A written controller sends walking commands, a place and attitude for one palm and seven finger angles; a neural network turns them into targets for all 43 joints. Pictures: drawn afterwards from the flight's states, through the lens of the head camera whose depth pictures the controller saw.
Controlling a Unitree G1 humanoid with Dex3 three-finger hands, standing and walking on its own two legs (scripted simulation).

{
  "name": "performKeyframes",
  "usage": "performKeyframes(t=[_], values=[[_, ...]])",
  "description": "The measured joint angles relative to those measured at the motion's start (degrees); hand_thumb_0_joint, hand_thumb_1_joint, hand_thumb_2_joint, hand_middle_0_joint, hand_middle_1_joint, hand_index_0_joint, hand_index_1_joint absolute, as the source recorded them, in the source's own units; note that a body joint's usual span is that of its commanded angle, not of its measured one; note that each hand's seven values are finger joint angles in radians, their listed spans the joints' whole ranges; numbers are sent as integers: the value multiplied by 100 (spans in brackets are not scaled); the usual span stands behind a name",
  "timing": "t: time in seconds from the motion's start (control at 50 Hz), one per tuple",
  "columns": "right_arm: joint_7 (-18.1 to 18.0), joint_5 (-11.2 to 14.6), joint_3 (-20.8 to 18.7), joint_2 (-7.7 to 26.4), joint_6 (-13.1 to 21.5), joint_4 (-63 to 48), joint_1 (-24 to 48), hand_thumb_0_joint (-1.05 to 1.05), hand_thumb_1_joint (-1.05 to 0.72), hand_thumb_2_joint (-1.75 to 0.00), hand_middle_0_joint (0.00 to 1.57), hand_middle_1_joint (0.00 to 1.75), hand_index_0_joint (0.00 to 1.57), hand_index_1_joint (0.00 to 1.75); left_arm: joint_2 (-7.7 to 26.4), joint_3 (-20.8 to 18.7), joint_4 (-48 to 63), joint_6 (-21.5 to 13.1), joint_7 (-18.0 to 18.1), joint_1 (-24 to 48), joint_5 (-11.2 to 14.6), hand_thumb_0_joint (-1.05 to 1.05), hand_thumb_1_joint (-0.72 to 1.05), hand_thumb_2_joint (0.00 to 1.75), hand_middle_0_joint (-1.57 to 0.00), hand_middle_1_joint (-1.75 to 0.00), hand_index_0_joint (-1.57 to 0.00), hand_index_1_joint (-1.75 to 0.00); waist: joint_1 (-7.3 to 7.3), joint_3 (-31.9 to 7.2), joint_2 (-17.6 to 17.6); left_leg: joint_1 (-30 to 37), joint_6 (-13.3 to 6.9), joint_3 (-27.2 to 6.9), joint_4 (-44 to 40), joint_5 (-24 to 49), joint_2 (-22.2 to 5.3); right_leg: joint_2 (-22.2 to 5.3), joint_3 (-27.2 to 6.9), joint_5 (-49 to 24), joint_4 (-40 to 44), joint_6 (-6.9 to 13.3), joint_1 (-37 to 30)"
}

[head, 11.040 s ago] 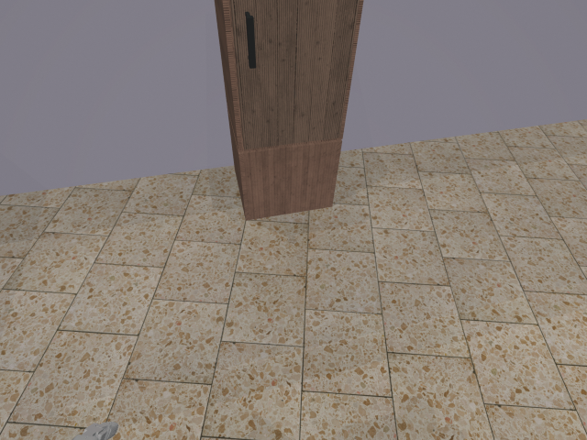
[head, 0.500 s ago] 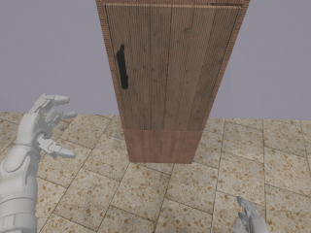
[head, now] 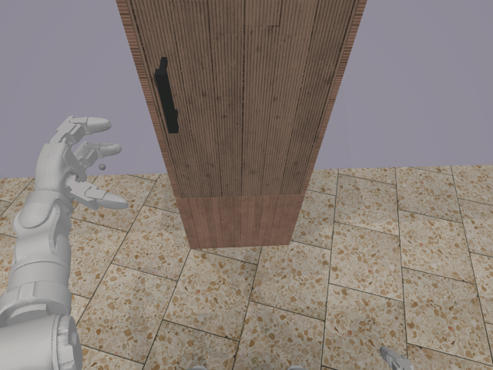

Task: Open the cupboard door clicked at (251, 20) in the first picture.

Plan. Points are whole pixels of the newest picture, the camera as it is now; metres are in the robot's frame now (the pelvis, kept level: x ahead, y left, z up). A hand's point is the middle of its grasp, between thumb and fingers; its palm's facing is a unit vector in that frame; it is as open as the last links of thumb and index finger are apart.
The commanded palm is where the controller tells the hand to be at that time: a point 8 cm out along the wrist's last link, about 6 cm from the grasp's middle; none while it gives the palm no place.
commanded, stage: move the hooked fingers beside the handle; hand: left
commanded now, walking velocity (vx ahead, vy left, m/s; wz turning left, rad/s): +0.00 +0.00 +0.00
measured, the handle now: (168, 97) +0.60 +0.17 +0.09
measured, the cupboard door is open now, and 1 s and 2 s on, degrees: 0 0 0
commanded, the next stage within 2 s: slide the fingers in behind the handle in 1.84 s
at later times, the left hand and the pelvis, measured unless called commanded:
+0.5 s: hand (121, 134) +0.48 +0.23 +0.10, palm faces +0.05 -1.00 -0.01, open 14.0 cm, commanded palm +0.46 +0.28 +0.09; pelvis +0.00 +0.00 -0.01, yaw -1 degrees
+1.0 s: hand (134, 107) +0.54 +0.23 +0.10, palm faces +0.04 -1.00 +0.00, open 14.0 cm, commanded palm +0.52 +0.27 +0.09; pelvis +0.01 +0.01 -0.02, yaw -2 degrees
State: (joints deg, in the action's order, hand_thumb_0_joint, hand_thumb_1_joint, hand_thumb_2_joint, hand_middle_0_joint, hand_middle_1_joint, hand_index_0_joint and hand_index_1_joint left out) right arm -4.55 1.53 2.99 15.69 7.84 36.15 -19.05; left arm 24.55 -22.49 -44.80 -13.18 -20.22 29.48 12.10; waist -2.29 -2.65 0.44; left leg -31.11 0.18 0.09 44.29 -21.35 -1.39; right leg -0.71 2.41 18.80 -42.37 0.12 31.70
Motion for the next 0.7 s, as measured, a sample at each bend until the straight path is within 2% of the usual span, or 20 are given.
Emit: performKeyframes(t=[0.36, 0.54, 0.7], values=[[125, -47, -94, 52, -422, 0, -231, 1, -91, -90, 20, 30, 21, 30, 446, -221, -1386, -389, 26, 1138, -290, -1, -50, 30, -30, -120, -30, -120, -238, -107, -3, -529, 27, 14, 261, -123, -87, 84, -22, 75, -216, 28, 534], [141, -107, -57, 39, -580, 20, -247, 1, -91, -90, 20, 30, 21, 30, 858, -351, -2095, -478, 65, 1959, -550, -1, -50, 30, -30, -120, -30, -120, -481, -88, -53, -981, 22, -24, 483, -172, -118, 113, 10, 80, -351, 25, 941], [215, -172, -63, 42, -750, 2, -459, 1, -91, -90, 20, 30, 21, 30, 1088, -448, -2372, -459, 80, 2332, -646, -1, -49, 30, -30, -120, -30, -120, -629, -160, -19, -1217, -14, 16, 583, -241, -146, 141, -35, 86, -376, -12, 1165]])
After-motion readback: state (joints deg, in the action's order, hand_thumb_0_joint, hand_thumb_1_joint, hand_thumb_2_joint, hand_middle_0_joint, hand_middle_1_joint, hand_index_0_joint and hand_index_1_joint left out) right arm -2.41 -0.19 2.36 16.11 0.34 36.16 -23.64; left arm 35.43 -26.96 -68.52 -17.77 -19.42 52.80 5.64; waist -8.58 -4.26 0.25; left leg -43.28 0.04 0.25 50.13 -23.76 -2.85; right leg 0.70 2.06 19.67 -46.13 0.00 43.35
